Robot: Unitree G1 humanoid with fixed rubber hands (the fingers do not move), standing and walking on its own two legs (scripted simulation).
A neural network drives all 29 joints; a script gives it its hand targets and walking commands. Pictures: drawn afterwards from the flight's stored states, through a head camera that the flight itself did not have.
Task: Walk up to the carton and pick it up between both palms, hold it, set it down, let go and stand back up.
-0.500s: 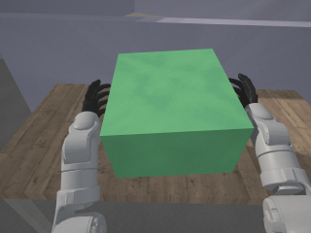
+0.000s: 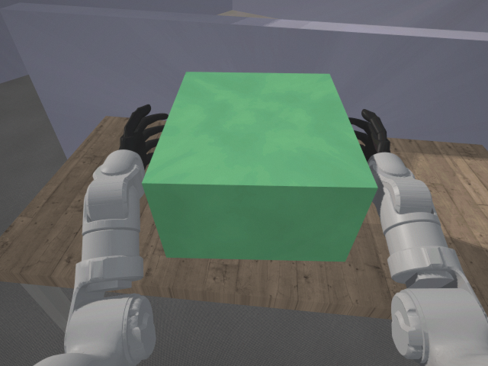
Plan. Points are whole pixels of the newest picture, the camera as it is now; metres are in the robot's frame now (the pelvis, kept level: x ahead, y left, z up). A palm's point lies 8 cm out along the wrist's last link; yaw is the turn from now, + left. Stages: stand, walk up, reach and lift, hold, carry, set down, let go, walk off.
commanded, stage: hold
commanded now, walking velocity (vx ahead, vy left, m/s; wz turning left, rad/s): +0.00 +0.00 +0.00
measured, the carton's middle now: (256, 156) +0.42 +0.01 +0.16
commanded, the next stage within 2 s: none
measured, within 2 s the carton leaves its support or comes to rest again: neither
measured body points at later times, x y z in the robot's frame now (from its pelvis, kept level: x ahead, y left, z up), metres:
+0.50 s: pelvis +0.01 -0.01 +0.00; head -0.05 -0.01 +0.45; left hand +0.37 +0.17 +0.20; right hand +0.38 -0.22 +0.19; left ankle +0.04 +0.14 -0.75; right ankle +0.01 -0.13 -0.75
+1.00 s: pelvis +0.01 +0.01 +0.00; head -0.03 +0.04 +0.45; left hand +0.39 +0.19 +0.18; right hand +0.39 -0.20 +0.20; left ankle +0.04 +0.14 -0.75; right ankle +0.01 -0.13 -0.75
